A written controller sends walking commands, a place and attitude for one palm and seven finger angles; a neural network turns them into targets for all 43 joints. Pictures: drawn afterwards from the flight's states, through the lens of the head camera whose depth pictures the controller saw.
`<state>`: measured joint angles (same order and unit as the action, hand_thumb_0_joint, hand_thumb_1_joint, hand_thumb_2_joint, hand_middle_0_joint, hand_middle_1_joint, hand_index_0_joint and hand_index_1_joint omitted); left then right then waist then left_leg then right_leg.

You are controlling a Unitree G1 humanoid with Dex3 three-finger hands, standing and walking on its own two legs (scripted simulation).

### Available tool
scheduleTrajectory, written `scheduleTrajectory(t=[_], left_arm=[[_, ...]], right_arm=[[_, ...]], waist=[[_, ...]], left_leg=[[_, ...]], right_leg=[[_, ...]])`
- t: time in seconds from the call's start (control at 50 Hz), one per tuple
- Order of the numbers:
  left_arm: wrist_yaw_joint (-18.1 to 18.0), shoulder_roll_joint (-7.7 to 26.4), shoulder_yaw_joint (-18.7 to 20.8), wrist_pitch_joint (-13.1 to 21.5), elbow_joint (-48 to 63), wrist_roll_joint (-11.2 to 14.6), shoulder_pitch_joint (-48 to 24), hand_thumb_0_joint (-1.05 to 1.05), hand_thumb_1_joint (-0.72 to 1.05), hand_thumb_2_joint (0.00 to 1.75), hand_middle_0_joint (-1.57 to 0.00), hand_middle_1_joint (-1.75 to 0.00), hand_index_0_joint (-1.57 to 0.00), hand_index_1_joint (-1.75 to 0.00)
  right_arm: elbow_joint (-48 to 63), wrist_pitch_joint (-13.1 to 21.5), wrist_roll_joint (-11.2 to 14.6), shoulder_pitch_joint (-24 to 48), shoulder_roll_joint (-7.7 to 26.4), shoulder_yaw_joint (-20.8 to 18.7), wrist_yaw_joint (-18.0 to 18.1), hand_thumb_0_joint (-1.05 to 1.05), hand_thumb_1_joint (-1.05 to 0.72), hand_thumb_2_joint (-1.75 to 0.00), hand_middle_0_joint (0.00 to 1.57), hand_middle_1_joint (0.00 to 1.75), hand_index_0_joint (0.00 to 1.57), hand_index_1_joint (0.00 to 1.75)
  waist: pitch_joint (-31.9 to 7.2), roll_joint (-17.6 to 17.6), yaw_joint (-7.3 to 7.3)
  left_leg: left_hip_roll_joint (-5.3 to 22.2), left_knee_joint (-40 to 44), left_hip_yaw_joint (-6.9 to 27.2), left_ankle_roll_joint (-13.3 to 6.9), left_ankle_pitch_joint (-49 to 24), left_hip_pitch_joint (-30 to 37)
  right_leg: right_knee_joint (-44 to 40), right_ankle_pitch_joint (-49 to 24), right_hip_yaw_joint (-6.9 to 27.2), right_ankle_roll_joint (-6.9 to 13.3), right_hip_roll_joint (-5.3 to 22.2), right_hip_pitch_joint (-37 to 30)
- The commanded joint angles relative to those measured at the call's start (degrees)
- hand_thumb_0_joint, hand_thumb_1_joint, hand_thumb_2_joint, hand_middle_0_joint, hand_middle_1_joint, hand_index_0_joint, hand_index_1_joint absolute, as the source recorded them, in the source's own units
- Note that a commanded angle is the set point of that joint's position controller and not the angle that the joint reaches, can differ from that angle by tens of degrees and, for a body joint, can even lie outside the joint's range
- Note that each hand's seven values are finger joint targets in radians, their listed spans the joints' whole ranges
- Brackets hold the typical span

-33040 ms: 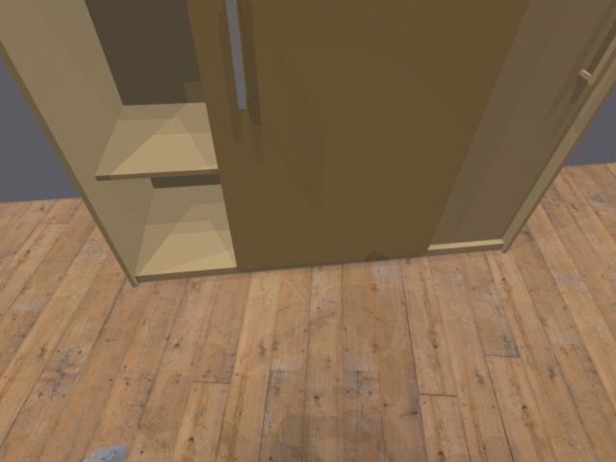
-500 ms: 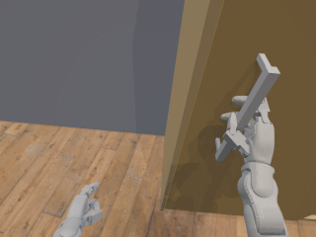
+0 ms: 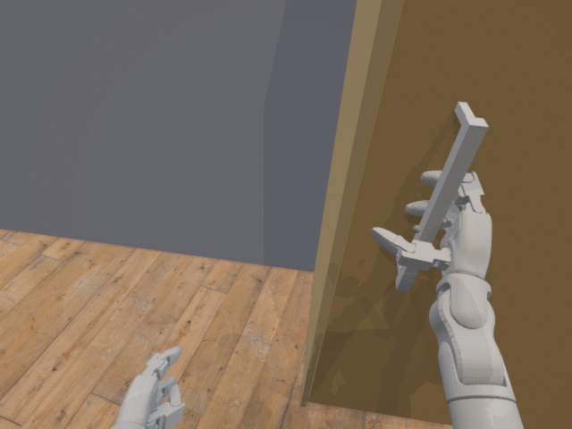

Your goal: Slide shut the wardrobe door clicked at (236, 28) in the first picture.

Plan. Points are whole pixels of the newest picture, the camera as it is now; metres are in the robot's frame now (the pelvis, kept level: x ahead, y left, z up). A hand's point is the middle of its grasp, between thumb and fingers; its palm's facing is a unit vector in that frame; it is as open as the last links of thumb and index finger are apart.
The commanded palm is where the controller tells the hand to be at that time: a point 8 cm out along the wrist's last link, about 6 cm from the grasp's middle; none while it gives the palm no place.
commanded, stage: loosen the grip on the handle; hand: right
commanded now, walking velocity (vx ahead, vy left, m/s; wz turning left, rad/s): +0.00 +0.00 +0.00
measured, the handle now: (428, 210) +0.38 -0.17 +0.17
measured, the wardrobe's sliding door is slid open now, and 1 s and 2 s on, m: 0.00 0.00 0.00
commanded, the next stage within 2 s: slip the hand off the handle in 0.28 s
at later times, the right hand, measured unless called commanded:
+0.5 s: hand (416, 236) +0.33 -0.14 +0.16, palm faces +0.18 +0.98 -0.07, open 14.7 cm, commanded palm +0.29 -0.20 +0.16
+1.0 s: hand (465, 246) +0.32 -0.20 +0.16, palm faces +0.22 +0.97 -0.10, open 14.7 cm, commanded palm +0.27 -0.25 +0.16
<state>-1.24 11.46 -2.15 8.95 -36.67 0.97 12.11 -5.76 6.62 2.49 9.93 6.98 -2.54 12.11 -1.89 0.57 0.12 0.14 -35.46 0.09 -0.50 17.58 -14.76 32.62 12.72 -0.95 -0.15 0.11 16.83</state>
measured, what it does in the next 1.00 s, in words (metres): stands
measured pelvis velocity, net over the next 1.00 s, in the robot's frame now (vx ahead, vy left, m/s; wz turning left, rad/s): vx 0.03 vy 0.00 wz -0.01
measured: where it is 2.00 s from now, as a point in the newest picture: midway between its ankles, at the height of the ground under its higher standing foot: outside the picture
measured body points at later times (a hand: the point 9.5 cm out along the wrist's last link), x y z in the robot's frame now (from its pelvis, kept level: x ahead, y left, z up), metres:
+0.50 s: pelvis +0.03 +0.00 +0.00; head +0.01 +0.01 +0.45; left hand +0.20 +0.23 -0.08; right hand +0.31 -0.19 +0.16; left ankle +0.02 +0.11 -0.73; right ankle +0.06 -0.12 -0.73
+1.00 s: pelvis +0.03 +0.00 +0.00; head +0.02 +0.02 +0.45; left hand +0.21 +0.23 -0.09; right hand +0.30 -0.25 +0.17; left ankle +0.02 +0.11 -0.73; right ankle +0.06 -0.12 -0.73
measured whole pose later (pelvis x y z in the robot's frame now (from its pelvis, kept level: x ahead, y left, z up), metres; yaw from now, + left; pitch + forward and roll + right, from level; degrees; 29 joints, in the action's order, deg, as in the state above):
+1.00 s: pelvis +0.03 +0.00 +0.00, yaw +0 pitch +0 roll +0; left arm -3.8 13.0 -1.9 8.5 -37.6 1.2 12.2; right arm 2.0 11.2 10.0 -1.8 14.1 -11.0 -0.6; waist -2.9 1.9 2.1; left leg -0.6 -36.3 -0.6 -0.8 20.7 -15.3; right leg 36.3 17.2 -0.2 -0.4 0.9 18.9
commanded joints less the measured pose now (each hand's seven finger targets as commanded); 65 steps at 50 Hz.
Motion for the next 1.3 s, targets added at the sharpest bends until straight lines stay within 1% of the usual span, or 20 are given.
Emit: scheduleTrajectory(t=[0.0, 0.06, 0.08, 0.12, 0.2, 0.24, 0.3, 0.4, 0.44, 0.48, 0.54, 0.58, 0.64, 0.72, 0.76, 0.94, 1.08, 1.14, 1.18, 1.28], left_arm=[[-0.8, 6.5, 2.2, 4.0, 8.6, -0.1, -8.5, 0.00, 0.90, 0.90, -0.20, -0.30, -0.20, -0.30], [-1.1, 6.8, 2.3, 4.6, 8.4, -0.2, -7.9, 0.00, 0.90, 0.90, -0.20, -0.30, -0.20, -0.30], [-1.4, 7.1, 2.5, 4.6, 8.0, -0.3, -7.4, 0.00, 0.90, 0.90, -0.20, -0.30, -0.20, -0.30], [-1.4, 6.8, 2.1, 4.8, 8.5, -0.3, -8.1, 0.00, 0.90, 0.90, -0.20, -0.30, -0.20, -0.30], [-1.3, 6.8, 2.5, 5.3, 8.1, -0.3, -7.4, 0.00, 0.90, 0.90, -0.20, -0.30, -0.20, -0.30], [-1.3, 7.2, 2.6, 5.0, 7.6, -0.6, -7.0, 0.00, 0.90, 0.90, -0.20, -0.30, -0.20, -0.30], [-1.0, 7.0, 2.8, 4.8, 8.4, -0.6, -6.7, 0.00, 0.90, 0.90, -0.20, -0.30, -0.20, -0.30], [-1.1, 7.2, 2.6, 3.4, 8.4, -0.8, -6.2, 0.00, 0.90, 0.90, -0.20, -0.30, -0.20, -0.30], [-1.5, 7.4, 2.5, 2.6, 8.0, -0.9, -6.4, 0.00, 0.90, 0.90, -0.20, -0.30, -0.20, -0.30], [-1.6, 7.1, 2.7, 2.3, 8.6, -1.0, -6.5, 0.00, 0.90, 0.90, -0.20, -0.30, -0.20, -0.30], [-1.6, 6.9, 2.6, 1.7, 8.4, -0.8, -6.6, 0.00, 0.90, 0.90, -0.20, -0.30, -0.20, -0.30], [-1.4, 6.9, 2.6, 1.6, 9.0, -0.6, -6.6, 0.00, 0.90, 0.90, -0.20, -0.30, -0.20, -0.30], [-1.9, 7.3, 2.5, 1.4, 8.4, -0.5, -6.5, 0.00, 0.90, 0.90, -0.20, -0.30, -0.20, -0.30], [-2.1, 7.4, 2.7, 2.1, 8.8, -0.3, -6.5, 0.00, 0.90, 0.90, -0.20, -0.30, -0.20, -0.30], [-2.2, 7.5, 2.7, 2.6, 8.4, -0.2, -5.9, 0.00, 0.90, 0.90, -0.20, -0.30, -0.20, -0.30], [-3.0, 8.0, 2.6, 3.0, 7.9, 0.2, -6.8, 0.00, 0.90, 0.90, -0.20, -0.30, -0.20, -0.30], [-2.2, 7.4, 2.7, 4.8, 9.8, 0.2, -7.1, 0.00, 0.90, 0.90, -0.20, -0.30, -0.20, -0.30], [-2.4, 7.8, 2.6, 5.1, 9.7, 0.0, -7.4, 0.00, 0.90, 0.90, -0.20, -0.30, -0.20, -0.30], [-2.5, 7.6, 2.4, 5.3, 9.8, 0.1, -7.7, 0.00, 0.90, 0.90, -0.20, -0.30, -0.20, -0.30], [-2.5, 7.3, 2.1, 5.9, 10.1, -0.1, -8.1, 0.00, 0.90, 0.90, -0.20, -0.30, -0.20, -0.30]], right_arm=[[12.8, 6.7, -1.7, 23.5, 3.8, 4.4, -2.2, 0.00, 0.55, -0.20, 0.37, 1.30, 0.37, 1.30], [13.2, 7.5, -0.6, 21.9, 5.1, 2.6, -2.7, 0.00, 0.55, -0.20, 0.33, 1.25, 0.33, 1.25], [12.3, 7.5, -0.1, 18.9, 10.2, -2.9, -2.7, 0.00, 0.55, -0.20, 0.32, 1.23, 0.32, 1.23], [14.7, 7.6, 1.0, 19.0, 6.8, 0.1, -3.8, 0.00, 0.55, -0.20, 0.29, 1.20, 0.29, 1.20], [17.4, 7.2, 2.5, 15.1, 5.9, 0.1, -4.1, 0.00, 0.55, -0.20, 0.25, 1.15, 0.25, 1.15], [16.8, 6.4, 2.0, 11.9, 7.7, -2.0, -3.5, 0.00, 0.55, -0.20, 0.25, 1.15, 0.25, 1.15], [20.5, 6.0, 1.8, 11.5, 5.6, 0.2, -3.2, 0.00, 0.55, -0.20, 0.25, 1.15, 0.25, 1.15], [19.9, 5.5, 1.5, 8.1, 7.1, -1.4, -3.0, 0.00, 0.55, -0.20, 0.25, 1.15, 0.25, 1.15], [19.7, 5.5, 1.5, 8.3, 10.2, -4.5, -3.1, 0.00, 0.55, -0.20, 0.25, 1.15, 0.25, 1.15], [21.2, 6.2, 2.5, 8.4, 10.6, -5.7, -3.7, 0.00, 0.55, -0.20, 0.25, 1.15, 0.25, 1.15], [21.7, 6.7, 3.6, 5.1, 11.9, -8.2, -5.0, 0.00, 0.55, -0.20, 0.25, 1.15, 0.25, 1.15], [22.8, 6.7, 4.6, 3.6, 10.5, -7.1, -6.0, 0.00, 0.55, -0.20, 0.25, 1.15, 0.25, 1.15], [20.6, 6.5, 5.1, 3.9, 12.1, -8.4, -7.4, 0.00, 0.55, -0.20, 0.25, 1.15, 0.25, 1.15], [23.0, 7.6, 5.6, 5.0, 12.0, -7.6, -9.7, 0.00, 0.55, -0.20, 0.25, 1.15, 0.25, 1.15], [22.6, 8.1, 6.0, 6.4, 12.0, -7.6, -10.3, 0.00, 0.55, -0.20, 0.25, 1.15, 0.25, 1.15], [19.5, 8.1, 8.2, 2.4, 17.7, -15.2, -12.4, 0.00, 0.55, -0.20, 0.25, 1.15, 0.25, 1.15], [27.7, 9.3, 9.6, -7.4, 13.9, -11.8, -14.5, 0.00, 0.55, -0.20, 0.25, 1.15, 0.25, 1.15], [30.0, 8.8, 9.6, -11.3, 15.5, -13.3, -13.9, 0.00, 0.55, -0.20, 0.25, 1.15, 0.25, 1.15], [30.9, 8.6, 9.6, -10.6, 14.6, -12.4, -13.4, 0.00, 0.55, -0.20, 0.25, 1.15, 0.25, 1.15], [34.4, 8.7, 9.5, -17.0, 14.0, -12.4, -12.8, 0.00, 0.55, -0.20, 0.25, 1.15, 0.25, 1.15]], waist=[[-4.5, -0.4, -0.32], [-6.7, -1.0, 0.33], [-7.3, -2.8, 1.41], [-7.2, -1.4, 1.00], [-8.5, -0.5, 1.48], [-8.2, -1.9, 2.07], [-9.9, -1.7, 1.72], [-8.9, -3.5, 1.62], [-7.9, -2.6, 2.04], [-10.8, -2.0, 2.15], [-11.3, -0.1, 2.85], [-11.7, -0.8, 2.53], [-8.0, -2.3, 1.98], [-10.5, 0.9, 1.54], [-10.7, -0.4, 1.13], [-9.2, -0.4, 2.64], [-11.3, 1.7, 3.29], [-8.9, -0.5, 3.49], [-6.9, 0.3, 2.81], [-6.4, 0.4, 3.19]], left_leg=[[-0.1, 9.1, -0.5, -0.3, 8.9, -7.4], [0.0, 9.2, -0.1, -0.5, 7.9, -5.9], [0.0, 9.8, 0.3, -0.4, 7.3, -4.4], [-0.1, 9.4, -0.2, -0.4, 4.3, -4.0], [-0.2, 8.5, -0.8, -0.4, -1.4, -2.8], [-0.3, 8.4, -0.8, -0.3, -4.1, -2.2], [-0.2, 7.4, -1.0, -0.1, -7.0, -1.8], [-0.1, 7.1, -1.0, 0.1, -8.7, -1.8], [-0.1, 7.6, -0.7, 0.0, -8.0, -1.7], [-0.1, 6.9, -0.5, 0.0, -11.1, 0.0], [-0.2, 5.8, -0.9, -0.3, -15.7, 1.2], [-0.2, 5.3, -1.2, -0.1, -17.6, 1.3], [-0.3, 6.3, -1.0, 0.1, -15.4, -0.5], [-0.4, 5.4, -1.1, -0.1, -15.1, -1.3], [-0.5, 5.4, -1.3, -0.1, -13.8, -1.8], [-0.4, 5.8, -1.2, 0.0, -13.0, -1.3], [-0.6, 4.6, -2.0, -0.2, -13.9, -0.8], [-0.6, 5.4, -2.0, -0.1, -11.3, -1.6], [-0.5, 5.9, -1.9, 0.0, -7.5, -3.6], [-0.5, 6.0, -2.1, 0.0, -5.3, -3.9]], right_leg=[[-6.2, 14.1, 1.1, 0.8, 0.3, -4.1], [-5.5, 11.7, 1.0, 1.0, 0.4, -4.3], [-5.2, 9.8, 0.4, 1.1, 0.4, -3.7], [-4.7, 6.4, 0.0, 1.2, 0.2, -4.6], [-3.8, 0.8, -0.2, 1.0, 0.4, -6.1], [-3.5, -1.7, -0.3, 1.2, 0.4, -5.8], [-2.8, -4.1, -0.6, 1.2, 0.3, -6.9], [-2.1, -4.7, -0.7, 1.3, 0.0, -5.8], [-2.2, -4.3, -0.8, 1.4, 0.0, -5.2], [-1.6, -6.2, -1.1, 1.4, -0.1, -6.1], [-1.2, -9.7, -1.2, 1.1, 0.0, -6.4], [-0.8, -10.8, -1.1, 1.1, 0.0, -6.7], [-0.8, -8.7, -0.9, 1.3, 0.0, -5.1], [-0.3, -9.0, -0.5, 1.2, 0.0, -6.7], [-0.2, -8.1, 0.1, 1.2, 0.1, -6.7], [-0.6, -6.9, -0.3, 1.1, 0.0, -3.9], [-0.3, -8.3, 0.2, 1.1, 0.2, -5.4], [-0.4, -6.3, 0.2, 1.3, 0.3, -4.0], [-0.7, -3.4, 0.4, 1.1, 0.3, -3.5], [-0.6, -1.9, 0.7, 1.1, 0.3, -3.3]])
